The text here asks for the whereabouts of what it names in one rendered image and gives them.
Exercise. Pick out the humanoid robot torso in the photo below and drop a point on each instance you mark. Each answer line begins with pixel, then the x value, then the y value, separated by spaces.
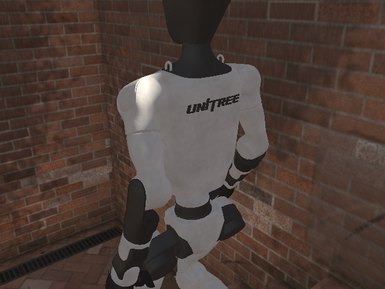
pixel 199 126

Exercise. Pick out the left robot hand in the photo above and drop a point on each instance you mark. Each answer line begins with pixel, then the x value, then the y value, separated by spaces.
pixel 143 278

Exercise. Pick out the right robot forearm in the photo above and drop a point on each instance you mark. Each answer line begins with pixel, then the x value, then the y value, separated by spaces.
pixel 239 169

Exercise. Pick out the robot right shin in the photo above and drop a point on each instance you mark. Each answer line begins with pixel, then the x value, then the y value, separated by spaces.
pixel 212 282

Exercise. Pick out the left robot upper arm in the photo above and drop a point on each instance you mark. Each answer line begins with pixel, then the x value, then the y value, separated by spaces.
pixel 139 103

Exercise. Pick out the right robot upper arm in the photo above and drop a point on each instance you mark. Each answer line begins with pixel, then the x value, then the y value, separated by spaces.
pixel 254 142

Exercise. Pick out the left robot forearm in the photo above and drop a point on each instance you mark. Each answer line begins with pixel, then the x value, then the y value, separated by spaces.
pixel 136 237

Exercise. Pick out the right robot hand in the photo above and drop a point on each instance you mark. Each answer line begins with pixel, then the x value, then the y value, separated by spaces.
pixel 222 191

